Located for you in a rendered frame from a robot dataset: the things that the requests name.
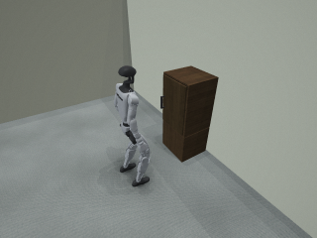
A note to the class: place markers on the cupboard door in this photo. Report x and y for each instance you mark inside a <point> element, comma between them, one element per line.
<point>174,103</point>

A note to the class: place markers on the robot right forearm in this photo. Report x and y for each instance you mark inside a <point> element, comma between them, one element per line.
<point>136,133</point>

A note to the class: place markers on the right robot upper arm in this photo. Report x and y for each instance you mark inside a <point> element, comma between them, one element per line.
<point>133,101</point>

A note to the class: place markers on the left robot upper arm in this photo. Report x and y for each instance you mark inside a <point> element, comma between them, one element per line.
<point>115,99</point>

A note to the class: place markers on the right robot hand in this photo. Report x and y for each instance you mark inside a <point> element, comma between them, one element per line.
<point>143,147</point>

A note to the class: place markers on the robot head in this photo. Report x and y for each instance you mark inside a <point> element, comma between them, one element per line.
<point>127,71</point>

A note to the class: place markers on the robot right shin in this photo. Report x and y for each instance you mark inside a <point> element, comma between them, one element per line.
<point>142,167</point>

